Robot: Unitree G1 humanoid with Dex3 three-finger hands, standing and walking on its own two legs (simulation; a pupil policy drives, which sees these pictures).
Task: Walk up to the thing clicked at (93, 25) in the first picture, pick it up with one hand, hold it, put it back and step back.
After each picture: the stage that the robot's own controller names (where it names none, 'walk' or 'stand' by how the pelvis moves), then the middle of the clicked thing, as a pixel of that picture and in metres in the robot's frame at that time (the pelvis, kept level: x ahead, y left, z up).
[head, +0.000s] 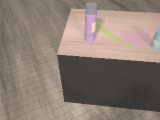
stand; (90, 23) +0.88 -0.03 -0.05
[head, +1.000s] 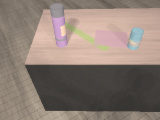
walk; (59, 27) +0.78 +0.18 -0.03
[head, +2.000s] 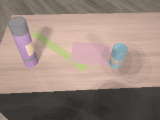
stand; (25, 44) +0.58 +0.26 -0.02
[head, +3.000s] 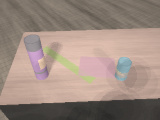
stand; (37, 59) +0.58 +0.24 -0.05
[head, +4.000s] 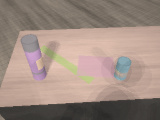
stand; (35, 59) +0.56 +0.24 -0.05
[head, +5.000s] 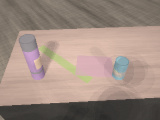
stand; (33, 59) +0.57 +0.25 -0.05
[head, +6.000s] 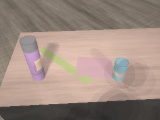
stand; (34, 60) +0.57 +0.25 -0.05
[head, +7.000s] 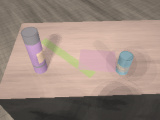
rise first; (35, 52) +0.58 +0.24 -0.05
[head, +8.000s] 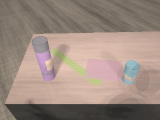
go down; (44, 60) +0.58 +0.23 -0.05
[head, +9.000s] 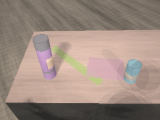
go down; (45, 58) +0.58 +0.22 -0.05
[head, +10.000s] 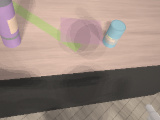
go down; (5, 18) +0.60 +0.21 +0.02
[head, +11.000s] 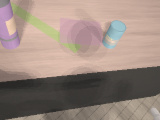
approach; (3, 20) +0.59 +0.22 +0.03
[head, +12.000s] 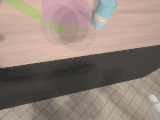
close in; out of the picture +0.61 +0.23 +0.08
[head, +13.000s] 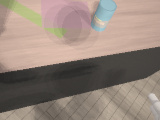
lift; out of the picture +0.55 +0.21 +0.07
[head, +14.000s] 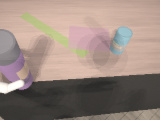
lift; (13, 66) +0.39 +0.19 +0.07
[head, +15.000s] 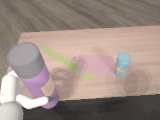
lift; (39, 81) +0.31 +0.13 +0.14
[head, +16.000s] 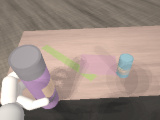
hold; (39, 83) +0.31 +0.14 +0.13
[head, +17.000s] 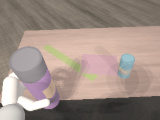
hold; (40, 84) +0.31 +0.13 +0.13
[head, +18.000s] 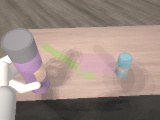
crouch; (31, 67) +0.35 +0.16 +0.15
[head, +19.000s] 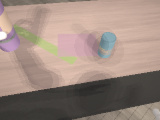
lower; out of the picture +0.51 +0.20 +0.17
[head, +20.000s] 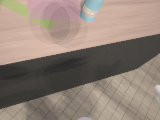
lower; out of the picture +0.57 +0.19 +0.09
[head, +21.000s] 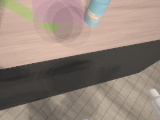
lower; out of the picture +0.55 +0.20 +0.08
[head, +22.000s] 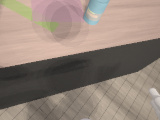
lower; out of the picture +0.56 +0.20 +0.08
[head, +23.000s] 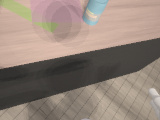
lower; out of the picture +0.56 +0.21 +0.08
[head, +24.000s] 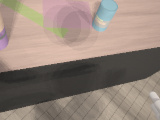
open; out of the picture +0.55 +0.19 +0.07
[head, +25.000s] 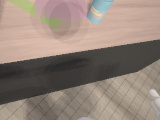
rise; out of the picture +0.55 +0.20 +0.08
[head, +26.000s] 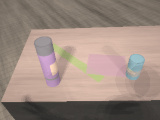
sink last; (48, 64) +0.51 +0.18 +0.00
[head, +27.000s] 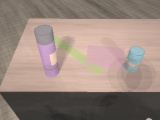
stand; (48, 53) +0.54 +0.18 +0.01
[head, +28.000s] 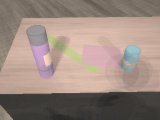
stand; (42, 54) +0.52 +0.19 +0.02
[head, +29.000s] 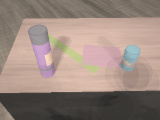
stand; (43, 54) +0.53 +0.19 +0.02
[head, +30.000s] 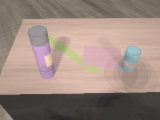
stand; (43, 55) +0.52 +0.19 +0.01
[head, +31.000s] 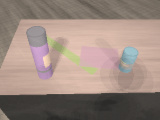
stand; (41, 55) +0.53 +0.18 +0.01
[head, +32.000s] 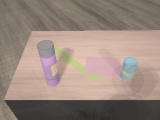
stand; (49, 65) +0.54 +0.18 -0.05
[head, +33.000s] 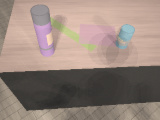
walk; (44, 33) +0.61 +0.17 -0.03
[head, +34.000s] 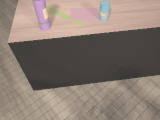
walk; (41, 10) +0.88 +0.29 -0.03
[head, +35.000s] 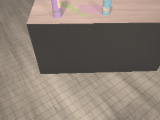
stand; (55, 0) +1.16 +0.21 -0.04
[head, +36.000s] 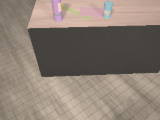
stand; (56, 4) +1.13 +0.21 -0.05
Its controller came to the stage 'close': yes
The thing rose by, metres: 0.19
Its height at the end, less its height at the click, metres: +0.00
